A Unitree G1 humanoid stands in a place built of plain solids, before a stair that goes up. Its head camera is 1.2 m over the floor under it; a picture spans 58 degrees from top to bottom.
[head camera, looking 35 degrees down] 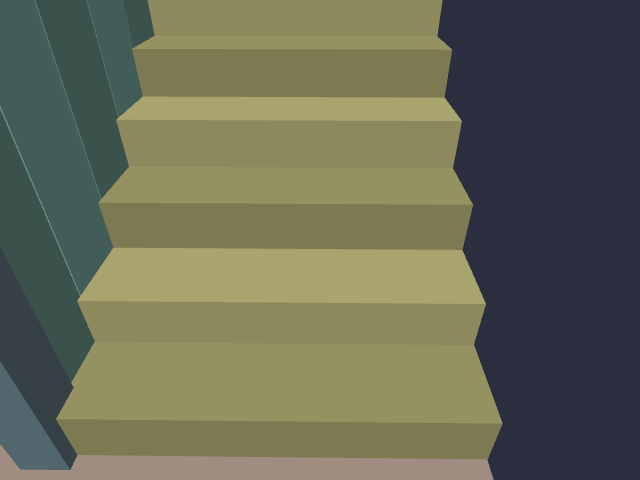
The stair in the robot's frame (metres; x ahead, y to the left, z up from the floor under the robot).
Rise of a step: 0.17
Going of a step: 0.26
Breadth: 1.17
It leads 1 degrees to the right of straight ahead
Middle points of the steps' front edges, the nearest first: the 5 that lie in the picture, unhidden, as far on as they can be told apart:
0.65 0.11 0.18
0.91 0.11 0.35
1.17 0.11 0.52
1.43 0.11 0.69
1.69 0.10 0.87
